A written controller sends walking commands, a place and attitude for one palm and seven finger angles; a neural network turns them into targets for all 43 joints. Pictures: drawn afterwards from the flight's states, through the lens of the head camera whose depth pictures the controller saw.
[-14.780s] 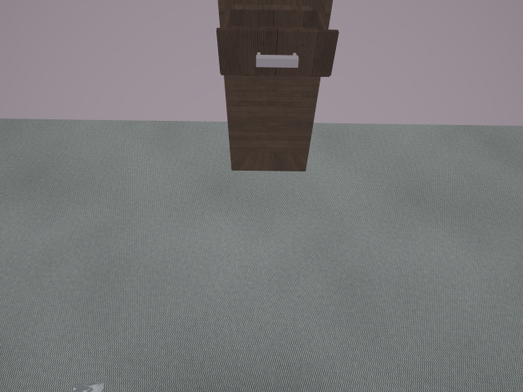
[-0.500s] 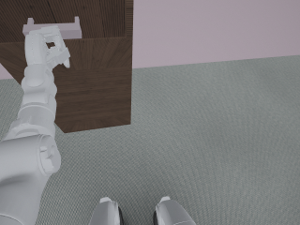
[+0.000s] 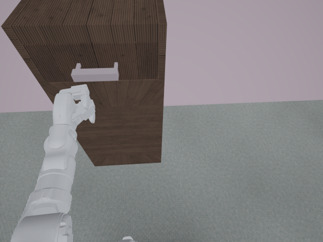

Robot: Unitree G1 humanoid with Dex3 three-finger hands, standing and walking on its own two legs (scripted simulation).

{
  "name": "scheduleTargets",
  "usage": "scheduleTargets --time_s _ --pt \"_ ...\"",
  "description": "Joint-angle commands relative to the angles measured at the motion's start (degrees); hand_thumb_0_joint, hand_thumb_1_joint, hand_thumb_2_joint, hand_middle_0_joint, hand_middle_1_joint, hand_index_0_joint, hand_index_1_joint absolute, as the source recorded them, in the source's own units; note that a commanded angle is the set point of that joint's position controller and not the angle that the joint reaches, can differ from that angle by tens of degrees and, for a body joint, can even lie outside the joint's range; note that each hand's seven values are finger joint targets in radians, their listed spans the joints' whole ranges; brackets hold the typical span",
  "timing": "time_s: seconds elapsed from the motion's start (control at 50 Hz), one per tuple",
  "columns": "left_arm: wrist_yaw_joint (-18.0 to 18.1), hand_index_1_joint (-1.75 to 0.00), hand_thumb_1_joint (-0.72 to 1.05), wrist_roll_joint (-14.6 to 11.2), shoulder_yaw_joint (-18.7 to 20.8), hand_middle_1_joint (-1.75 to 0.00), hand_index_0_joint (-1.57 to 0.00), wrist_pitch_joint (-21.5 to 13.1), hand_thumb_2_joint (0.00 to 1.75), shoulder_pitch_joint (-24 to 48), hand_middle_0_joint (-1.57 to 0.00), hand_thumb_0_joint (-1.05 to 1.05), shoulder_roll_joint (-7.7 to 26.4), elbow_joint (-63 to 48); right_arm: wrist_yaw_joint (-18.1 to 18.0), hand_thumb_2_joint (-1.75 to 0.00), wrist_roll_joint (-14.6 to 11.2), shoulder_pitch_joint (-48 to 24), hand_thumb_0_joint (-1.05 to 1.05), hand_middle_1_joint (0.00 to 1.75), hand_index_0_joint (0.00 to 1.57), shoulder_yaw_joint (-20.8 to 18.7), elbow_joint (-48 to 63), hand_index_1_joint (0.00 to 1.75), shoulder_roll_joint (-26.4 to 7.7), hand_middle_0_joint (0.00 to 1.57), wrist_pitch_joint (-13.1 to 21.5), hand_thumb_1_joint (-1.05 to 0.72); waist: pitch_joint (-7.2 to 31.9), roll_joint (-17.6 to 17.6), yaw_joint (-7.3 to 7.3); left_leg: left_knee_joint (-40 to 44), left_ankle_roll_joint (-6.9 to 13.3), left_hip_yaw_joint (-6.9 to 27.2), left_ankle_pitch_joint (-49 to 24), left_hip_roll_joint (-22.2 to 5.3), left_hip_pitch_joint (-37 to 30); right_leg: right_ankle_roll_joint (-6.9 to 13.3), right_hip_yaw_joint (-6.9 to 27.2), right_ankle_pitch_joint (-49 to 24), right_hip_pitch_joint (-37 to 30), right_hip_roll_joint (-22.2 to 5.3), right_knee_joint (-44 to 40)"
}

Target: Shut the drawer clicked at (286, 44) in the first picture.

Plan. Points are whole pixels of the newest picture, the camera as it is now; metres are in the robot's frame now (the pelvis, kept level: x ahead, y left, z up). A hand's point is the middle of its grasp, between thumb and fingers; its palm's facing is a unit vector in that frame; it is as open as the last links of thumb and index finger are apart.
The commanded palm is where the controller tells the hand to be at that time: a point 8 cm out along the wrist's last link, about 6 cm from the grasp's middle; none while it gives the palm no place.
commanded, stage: draw the hand back to the body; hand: left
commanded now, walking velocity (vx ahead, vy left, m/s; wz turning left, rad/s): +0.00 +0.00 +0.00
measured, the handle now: (96, 70) +0.59 +0.19 +0.07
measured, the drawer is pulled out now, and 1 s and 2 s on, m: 0.00 0.00 0.00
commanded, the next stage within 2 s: step back with the hand held close in 1.14 s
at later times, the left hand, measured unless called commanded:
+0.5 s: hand (49, 153) +0.27 +0.20 +0.14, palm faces +0.25 -0.94 -0.23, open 3.3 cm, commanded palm +0.23 +0.24 +0.16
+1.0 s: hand out of the picture +0.17 +0.24 +0.21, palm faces +0.41 -0.82 -0.39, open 3.3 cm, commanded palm +0.12 +0.28 +0.22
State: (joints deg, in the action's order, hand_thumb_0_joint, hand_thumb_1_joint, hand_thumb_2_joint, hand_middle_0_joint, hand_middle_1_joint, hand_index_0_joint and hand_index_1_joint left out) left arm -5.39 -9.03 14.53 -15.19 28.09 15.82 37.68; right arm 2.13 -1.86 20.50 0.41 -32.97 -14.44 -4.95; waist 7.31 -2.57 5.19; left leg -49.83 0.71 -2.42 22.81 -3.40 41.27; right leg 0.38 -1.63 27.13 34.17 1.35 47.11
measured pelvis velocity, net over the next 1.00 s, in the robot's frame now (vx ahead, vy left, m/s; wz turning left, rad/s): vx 0.00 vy -0.01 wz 0.03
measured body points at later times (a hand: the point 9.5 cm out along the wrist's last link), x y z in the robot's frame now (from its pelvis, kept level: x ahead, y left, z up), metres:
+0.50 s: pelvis -0.01 -0.01 +0.04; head -0.02 -0.03 +0.49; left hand +0.26 +0.25 +0.16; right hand +0.18 -0.23 -0.05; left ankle +0.01 +0.11 -0.70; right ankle -0.05 -0.12 -0.70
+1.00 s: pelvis +0.00 -0.01 +0.05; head -0.02 -0.03 +0.49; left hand +0.14 +0.28 +0.23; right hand +0.20 -0.22 -0.04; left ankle +0.01 +0.11 -0.70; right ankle -0.05 -0.12 -0.70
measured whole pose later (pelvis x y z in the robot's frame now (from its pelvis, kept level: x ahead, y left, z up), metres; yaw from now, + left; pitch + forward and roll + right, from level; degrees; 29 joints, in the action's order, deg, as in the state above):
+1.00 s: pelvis +0.00 -0.01 +0.05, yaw +2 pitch -4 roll +0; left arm 5.0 -4.8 16.2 -6.0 -31.0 19.1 -26.4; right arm -3.9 -0.4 11.1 1.5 -35.0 -13.8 3.4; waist -0.6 -4.1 -3.8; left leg -24.3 0.2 -2.5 12.5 -1.1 7.4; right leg 0.5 -2.0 16.7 0.1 0.1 21.3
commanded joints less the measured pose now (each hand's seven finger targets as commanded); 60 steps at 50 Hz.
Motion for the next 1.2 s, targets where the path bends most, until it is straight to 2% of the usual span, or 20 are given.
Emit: scheduleTargets --time_s 0.0,0.04,0.1,0.18,0.24,0.26,0.28,0.34,0.4,0.46,0.5,0.52,0.58,0.7,0.74,0.9,1.02,1.06,1.12,1.18 --pt "-0.4 -1.60 0.90 -2.2 1.0 -1.60 -1.40 -2.5 0.90 15.1 -1.40 0.00 11.0 -22.4 -1.5 -0.90 -0.7 0.2 0.00 0.30 0.20 -3.2 6.8 0.30 -8.2 0.20 2.8 -0.90 19.2 0.1 -0.50 5.2 2.0 1.2 -26.3 3.1 -22.6 0.1 -0.3 -36.4 -9.7 2.0 -6.8" --pt "-1.5 -1.60 0.90 -2.6 -0.6 -1.60 -1.40 -2.1 0.90 11.0 -1.40 0.00 9.3 -24.7 -1.8 -0.90 -0.9 -1.6 0.00 0.30 0.20 -2.9 6.9 0.30 -7.8 0.20 3.6 -0.90 17.7 -2.1 -0.96 6.3 1.8 1.7 -25.5 3.1 -24.4 0.2 -0.5 -34.2 -9.3 1.8 -7.8" --pt "-3.2 -1.60 0.90 -3.8 -2.4 -1.60 -1.40 -0.6 0.90 7.0 -1.40 0.00 7.7 -27.6 -2.4 -0.90 -1.3 -4.0 0.00 0.30 0.20 -2.7 7.4 0.30 -7.9 0.20 4.8 -0.90 14.7 -1.4 -0.98 7.8 1.9 1.8 -22.6 3.3 -25.5 0.2 -0.6 -31.6 -9.7 1.6 -9.6" --pt "-4.3 -1.60 0.90 -5.4 -0.7 -1.60 -1.40 2.4 0.90 1.7 -1.40 0.00 9.0 -30.4 -3.3 -0.90 -1.6 -7.8 0.00 0.30 0.20 -2.0 8.5 0.30 -8.0 0.20 6.2 -0.90 11.2 2.4 -2.20 10.7 2.0 2.2 -17.2 3.6 -24.4 0.0 -0.7 -27.5 -11.6 1.0 -12.1" --pt "-5.4 -1.60 0.90 -6.2 0.7 -1.60 -1.40 4.2 0.90 -0.1 -1.40 0.00 10.4 -33.1 -3.9 -0.90 -1.8 -10.2 0.00 0.30 0.20 -1.2 9.5 0.30 -7.7 0.20 7.1 -0.90 9.7 2.2 -2.95 12.2 2.2 1.9 -15.0 4.0 -24.5 -0.1 0.1 -25.6 -13.2 0.6 -13.7" --pt "0.3 -1.60 0.90 0.2 -1.5 -1.60 -1.40 4.1 0.90 -2.7 -1.40 0.00 13.9 -37.7 -4.9 -0.90 -1.7 -14.0 0.00 0.30 0.20 -1.2 9.7 0.30 -6.4 0.20 6.4 -0.90 6.6 2.4 -5.42 15.3 1.8 1.3 -14.0 4.0 -27.8 0.4 2.2 -23.0 -13.7 -0.7 -18.0" --pt "3.2 -1.60 0.90 0.8 -3.1 -1.60 -1.40 4.9 0.90 -5.7 -1.40 0.00 10.6 -39.2 -5.5 -0.90 -1.4 -14.5 0.00 0.30 0.20 -0.9 10.1 0.30 -6.1 0.20 6.3 -0.90 5.2 0.8 -4.60 16.9 1.8 1.2 -13.2 3.8 -29.1 0.3 2.0 -21.4 -14.3 -1.1 -19.4" --pt "7.5 -1.60 0.90 2.7 -3.3 -1.60 -1.40 6.7 0.90 -8.6 -1.40 0.00 10.8 -41.0 -6.5 -0.90 -1.0 -15.6 0.00 0.30 0.20 -0.2 8.9 0.30 -6.1 0.20 6.1 -0.90 1.9 2.6 -4.83 20.3 1.9 1.5 -12.4 3.6 -31.7 0.2 1.7 -19.4 -16.3 -0.8 -22.7" --pt "9.4 -1.60 0.90 3.7 -2.3 -1.60 -1.40 7.2 0.90 -11.1 -1.40 0.00 11.8 -44.1 -7.1 -0.90 -0.5 -16.7 0.00 0.30 0.20 0.0 8.2 0.30 -6.2 0.20 6.4 -0.90 0.9 2.5 -5.25 23.2 2.0 1.6 -13.0 3.6 -35.0 0.4 1.7 -18.5 -18.8 -0.5 -25.6" --pt "10.2 -1.60 0.90 4.0 -3.0 -1.60 -1.40 7.2 0.90 -16.2 -1.40 0.00 10.2 -49.4 -7.0 -0.90 0.0 -17.6 0.00 0.30 0.20 0.2 8.2 0.30 -5.5 0.20 7.3 -0.90 2.1 -0.7 -5.94 25.3 1.8 1.5 -16.0 3.4 -39.0 0.7 1.1 -21.3 -22.4 -0.8 -26.2" --pt "10.5 -1.60 0.90 4.2 -1.9 -1.60 -1.40 7.2 0.90 -20.1 -1.40 0.00 11.0 -51.7 -6.9 -0.90 0.4 -18.0 0.00 0.30 0.20 0.2 7.9 0.30 -5.8 0.20 7.8 -0.90 1.1 -0.2 -6.46 26.5 1.7 1.5 -17.3 3.4 -40.4 0.6 1.0 -22.1 -23.1 -0.4 -27.9" --pt "10.5 -1.60 0.90 4.0 -2.9 -1.60 -1.40 7.3 0.90 -22.3 -1.40 0.00 9.5 -53.0 -6.8 -0.90 0.4 -18.2 0.00 0.30 0.20 0.3 8.0 0.30 -5.4 0.20 7.9 -0.90 0.0 0.9 -6.35 27.0 1.7 1.4 -18.0 3.2 -40.3 0.6 0.8 -22.9 -24.2 -0.7 -27.7" --pt "10.7 -1.60 0.90 4.3 -0.8 -1.60 -1.40 7.1 0.90 -27.8 -1.40 0.00 10.5 -57.9 -6.6 -0.90 0.8 -18.6 0.00 0.30 0.20 0.0 8.0 0.30 -5.3 0.20 8.2 -0.90 0.6 0.1 -7.02 27.7 1.7 1.0 -20.3 3.2 -42.0 0.6 0.8 -25.2 -25.8 -0.7 -28.5" --pt "10.8 -1.60 0.90 4.2 3.3 -1.60 -1.40 7.0 0.90 -38.6 -1.40 0.00 12.6 -64.4 -6.4 -0.90 1.4 -19.2 0.00 0.30 0.20 -0.4 7.7 0.30 -5.2 0.20 8.8 -0.90 -2.9 2.2 -8.03 28.2 1.7 0.8 -21.4 3.1 -41.8 0.4 0.8 -25.4 -26.1 -0.6 -30.5" --pt "10.9 -1.60 0.90 4.1 3.3 -1.60 -1.40 6.6 0.90 -41.2 -1.40 0.00 11.6 -67.7 -6.3 -0.90 1.4 -19.1 0.00 0.30 0.20 -0.4 7.9 0.30 -4.7 0.20 9.1 -0.90 -2.7 -0.4 -7.98 28.0 1.7 0.7 -22.1 3.1 -42.0 0.5 0.7 -26.2 -26.7 -1.1 -29.9" --pt "11.4 -1.60 0.90 4.2 8.2 -1.60 -1.40 5.8 0.90 -54.6 -1.40 0.00 13.4 -75.5 -6.2 -0.90 1.6 -18.4 0.00 0.30 0.20 -1.1 8.1 0.30 -4.6 0.20 11.4 -0.90 -4.0 0.2 -9.03 26.9 1.5 0.8 -23.8 3.0 -41.7 0.4 0.4 -27.6 -26.1 -0.6 -30.5" --pt "11.4 -1.60 0.90 4.4 6.4 -1.60 -1.40 6.1 0.90 -53.6 -1.40 0.00 11.0 -74.2 -6.7 -0.90 1.5 -17.6 0.00 0.30 0.20 -1.2 7.4 0.30 -4.8 0.20 11.9 -0.90 -8.2 1.4 -7.91 27.6 1.6 1.2 -20.1 2.8 -40.5 0.1 0.1 -23.2 -23.6 -0.8 -30.8" --pt "11.6 -1.60 0.90 4.5 6.7 -1.60 -1.40 6.1 0.90 -52.5 -1.40 0.00 11.4 -74.1 -7.1 -0.90 1.6 -17.5 0.00 0.30 0.20 -1.2 7.3 0.30 -4.8 0.20 11.9 -0.90 -7.3 2.1 -8.20 27.7 1.7 1.5 -19.7 2.8 -40.6 0.2 0.0 -22.2 -24.0 -0.8 -30.6" --pt "11.8 -1.60 0.90 4.6 6.8 -1.60 -1.40 5.8 0.90 -51.7 -1.40 0.00 11.9 -76.2 -7.3 -0.90 1.8 -17.7 0.00 0.30 0.20 -1.0 7.5 0.30 -4.7 0.20 12.4 -0.90 -5.4 -0.7 -8.54 27.7 1.7 1.7 -19.9 2.9 -41.4 0.5 0.4 -22.4 -25.1 -1.1 -30.4" --pt "12.1 -1.60 0.90 4.7 7.4 -1.60 -1.40 5.9 0.90 -52.6 -1.40 0.00 12.3 -76.7 -7.3 -0.90 1.9 -18.0 0.00 0.30 0.20 -0.9 7.5 0.30 -4.4 0.20 12.9 -0.90 -5.0 -0.7 -9.04 27.6 1.5 1.7 -21.0 3.0 -41.3 0.5 0.3 -23.8 -26.0 -1.0 -30.1"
